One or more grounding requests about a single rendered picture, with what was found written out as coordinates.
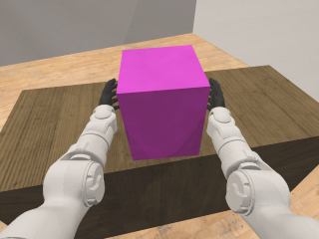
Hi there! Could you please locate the carton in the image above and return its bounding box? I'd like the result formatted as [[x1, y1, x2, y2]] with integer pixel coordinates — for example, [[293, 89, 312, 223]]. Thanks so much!
[[116, 45, 210, 161]]

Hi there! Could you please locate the pedestal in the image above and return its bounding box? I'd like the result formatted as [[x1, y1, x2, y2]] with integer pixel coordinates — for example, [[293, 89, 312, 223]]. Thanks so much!
[[0, 65, 319, 239]]

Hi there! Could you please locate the robot right upper arm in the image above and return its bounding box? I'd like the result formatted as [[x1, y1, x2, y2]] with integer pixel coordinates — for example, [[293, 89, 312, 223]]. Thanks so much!
[[225, 169, 319, 239]]

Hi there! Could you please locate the robot left upper arm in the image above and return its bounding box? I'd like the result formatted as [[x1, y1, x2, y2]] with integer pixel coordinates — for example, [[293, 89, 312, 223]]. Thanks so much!
[[0, 160, 106, 239]]

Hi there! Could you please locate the robot left forearm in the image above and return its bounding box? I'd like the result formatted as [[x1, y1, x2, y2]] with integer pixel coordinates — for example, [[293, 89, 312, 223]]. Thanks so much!
[[43, 105, 118, 199]]

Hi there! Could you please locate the robot right forearm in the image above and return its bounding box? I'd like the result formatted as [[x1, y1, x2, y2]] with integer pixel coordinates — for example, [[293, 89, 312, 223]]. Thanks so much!
[[206, 107, 291, 204]]

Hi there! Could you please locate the robot right hand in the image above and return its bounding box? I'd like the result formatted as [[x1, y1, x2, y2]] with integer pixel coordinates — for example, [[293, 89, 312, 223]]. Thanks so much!
[[206, 78, 225, 111]]

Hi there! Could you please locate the robot left hand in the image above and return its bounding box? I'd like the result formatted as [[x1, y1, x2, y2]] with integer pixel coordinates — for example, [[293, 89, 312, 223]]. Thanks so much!
[[99, 78, 120, 111]]

